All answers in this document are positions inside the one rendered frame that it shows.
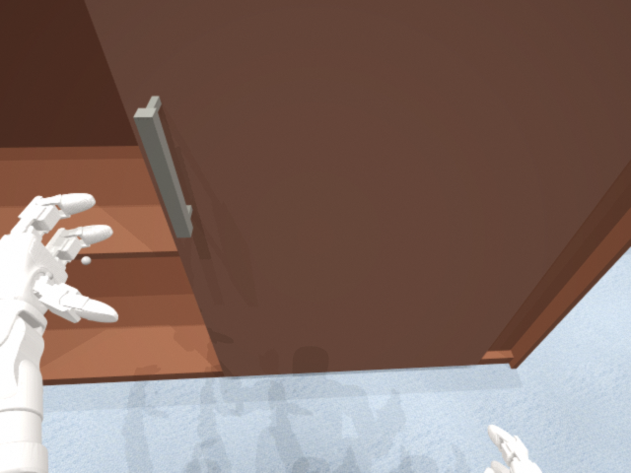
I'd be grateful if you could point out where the robot left hand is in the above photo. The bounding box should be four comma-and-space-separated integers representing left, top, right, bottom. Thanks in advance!
0, 193, 118, 323

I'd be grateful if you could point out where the robot right hand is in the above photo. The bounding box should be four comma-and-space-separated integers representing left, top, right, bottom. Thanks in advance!
484, 425, 542, 473

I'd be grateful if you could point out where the wardrobe door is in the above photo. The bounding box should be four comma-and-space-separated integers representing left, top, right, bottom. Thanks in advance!
85, 0, 631, 376
488, 160, 631, 351

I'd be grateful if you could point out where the handle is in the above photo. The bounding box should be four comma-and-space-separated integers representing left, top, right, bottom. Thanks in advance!
133, 97, 193, 237

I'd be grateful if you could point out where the robot left forearm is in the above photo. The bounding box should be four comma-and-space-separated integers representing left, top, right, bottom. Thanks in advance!
0, 299, 48, 473

